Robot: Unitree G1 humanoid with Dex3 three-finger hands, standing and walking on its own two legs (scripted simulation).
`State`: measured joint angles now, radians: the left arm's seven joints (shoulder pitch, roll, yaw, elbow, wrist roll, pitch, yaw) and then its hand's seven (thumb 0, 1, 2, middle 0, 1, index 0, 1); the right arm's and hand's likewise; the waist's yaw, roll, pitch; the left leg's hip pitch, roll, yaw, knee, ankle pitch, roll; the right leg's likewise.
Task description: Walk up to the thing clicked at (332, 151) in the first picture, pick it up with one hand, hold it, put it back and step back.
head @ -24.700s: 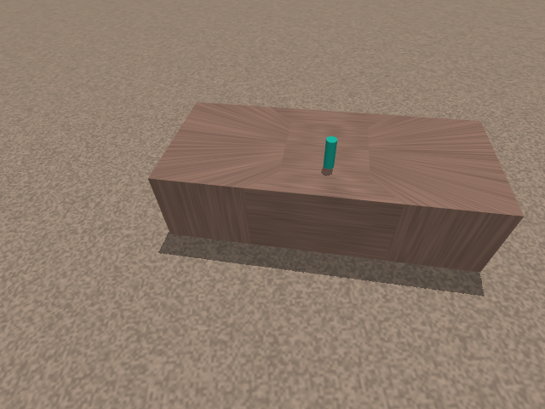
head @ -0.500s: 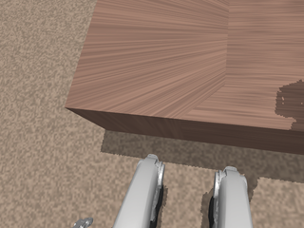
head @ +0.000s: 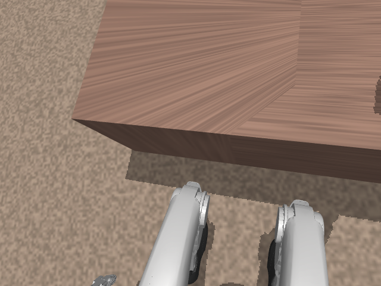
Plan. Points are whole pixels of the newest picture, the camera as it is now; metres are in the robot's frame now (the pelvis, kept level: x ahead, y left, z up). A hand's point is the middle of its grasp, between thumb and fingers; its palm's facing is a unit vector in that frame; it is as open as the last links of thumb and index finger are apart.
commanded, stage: lower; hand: right
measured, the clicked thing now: out of the picture +0.57 -0.29 +0.03
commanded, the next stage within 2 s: loosen in 0.96 s
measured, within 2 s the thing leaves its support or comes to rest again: neither
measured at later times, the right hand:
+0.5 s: hand out of the picture +0.58 -0.28 -0.01, palm faces +0.32 +0.95 -0.02, open 5.7 cm
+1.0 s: hand out of the picture +0.58 -0.28 -0.03, palm faces +0.33 +0.94 -0.02, open 5.7 cm
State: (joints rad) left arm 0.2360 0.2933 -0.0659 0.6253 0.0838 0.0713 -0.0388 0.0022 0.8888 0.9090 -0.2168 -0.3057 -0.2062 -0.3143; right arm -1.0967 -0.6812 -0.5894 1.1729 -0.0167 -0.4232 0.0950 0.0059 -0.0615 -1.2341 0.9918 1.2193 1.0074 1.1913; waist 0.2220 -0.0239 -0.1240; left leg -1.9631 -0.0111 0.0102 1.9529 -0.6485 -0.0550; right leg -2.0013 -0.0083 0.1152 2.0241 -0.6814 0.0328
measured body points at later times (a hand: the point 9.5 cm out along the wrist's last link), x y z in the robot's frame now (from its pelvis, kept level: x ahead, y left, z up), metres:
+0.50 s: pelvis -0.01 +0.00 -0.04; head +0.24 -0.04 +0.34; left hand +0.02 +0.28 -0.14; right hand +0.56 -0.33 +0.00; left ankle +0.09 +0.14 -0.42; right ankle +0.07 -0.13 -0.42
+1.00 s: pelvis -0.01 +0.00 -0.06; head +0.24 -0.05 +0.32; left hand +0.02 +0.28 -0.16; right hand +0.56 -0.33 -0.02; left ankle +0.09 +0.14 -0.42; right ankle +0.07 -0.13 -0.42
